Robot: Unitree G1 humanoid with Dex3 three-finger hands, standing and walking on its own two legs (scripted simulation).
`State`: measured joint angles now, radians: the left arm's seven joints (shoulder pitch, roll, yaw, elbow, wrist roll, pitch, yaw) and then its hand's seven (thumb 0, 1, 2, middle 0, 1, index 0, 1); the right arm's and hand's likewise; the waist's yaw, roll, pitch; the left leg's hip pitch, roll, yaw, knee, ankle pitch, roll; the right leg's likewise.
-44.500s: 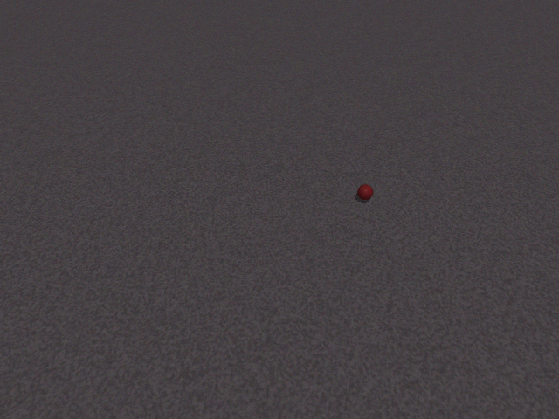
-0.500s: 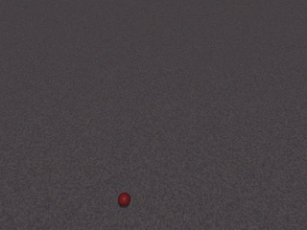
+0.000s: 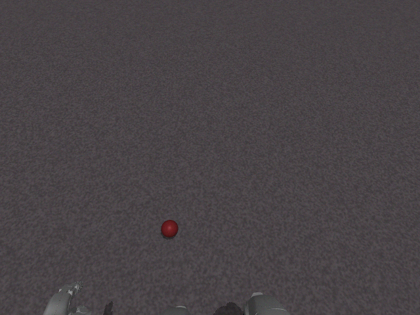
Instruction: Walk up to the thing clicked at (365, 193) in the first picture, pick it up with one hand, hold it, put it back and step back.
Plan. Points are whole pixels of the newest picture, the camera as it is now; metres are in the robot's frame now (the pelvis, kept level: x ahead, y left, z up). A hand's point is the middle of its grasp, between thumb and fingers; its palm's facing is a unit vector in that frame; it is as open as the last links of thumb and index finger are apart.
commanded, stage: step back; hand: left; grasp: from above
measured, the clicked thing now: (169, 228) +0.50 +0.18 -0.72
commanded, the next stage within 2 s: none
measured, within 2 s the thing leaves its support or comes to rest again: neither
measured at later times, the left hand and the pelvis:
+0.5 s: hand out of the picture +0.04 +0.25 -0.13, palm faces -0.08 -0.91 -0.40, open 7.4 cm; pelvis -0.08 +0.00 +0.01, yaw -5 degrees
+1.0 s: hand out of the picture -0.09 +0.30 -0.15, palm faces -0.04 -0.94 -0.35, open 7.4 cm; pelvis -0.21 +0.03 +0.01, yaw -4 degrees
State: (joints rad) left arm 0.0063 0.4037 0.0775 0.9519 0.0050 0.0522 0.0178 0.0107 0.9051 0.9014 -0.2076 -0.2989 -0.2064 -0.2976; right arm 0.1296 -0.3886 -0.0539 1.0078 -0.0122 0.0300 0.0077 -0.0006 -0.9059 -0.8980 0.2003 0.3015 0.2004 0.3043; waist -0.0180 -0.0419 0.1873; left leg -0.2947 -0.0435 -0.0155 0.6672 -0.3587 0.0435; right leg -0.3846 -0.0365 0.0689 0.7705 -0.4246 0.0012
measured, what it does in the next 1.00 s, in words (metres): walks backwards: right foot, then left foot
